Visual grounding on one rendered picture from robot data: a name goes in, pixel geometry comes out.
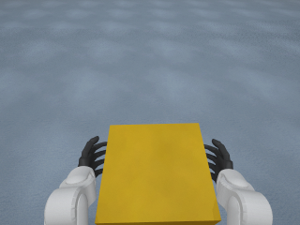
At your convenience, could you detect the right robot forearm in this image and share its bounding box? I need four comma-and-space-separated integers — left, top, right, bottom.
216, 169, 273, 225

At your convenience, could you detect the robot left hand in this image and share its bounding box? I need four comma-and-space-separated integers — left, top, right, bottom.
78, 136, 108, 177

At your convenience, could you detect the carton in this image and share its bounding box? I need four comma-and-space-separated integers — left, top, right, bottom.
95, 123, 221, 225

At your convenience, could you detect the robot right hand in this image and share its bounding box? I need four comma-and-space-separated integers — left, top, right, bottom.
203, 139, 233, 183

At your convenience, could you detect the left robot forearm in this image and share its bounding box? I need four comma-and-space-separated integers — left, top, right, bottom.
44, 166, 97, 225

